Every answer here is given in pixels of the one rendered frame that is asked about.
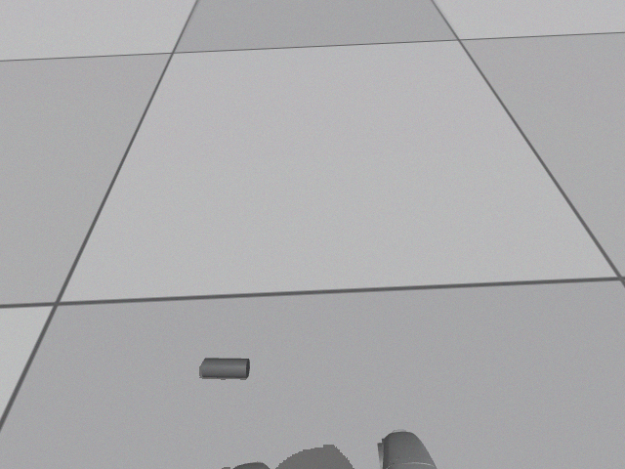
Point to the can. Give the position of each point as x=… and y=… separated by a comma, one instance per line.
x=228, y=368

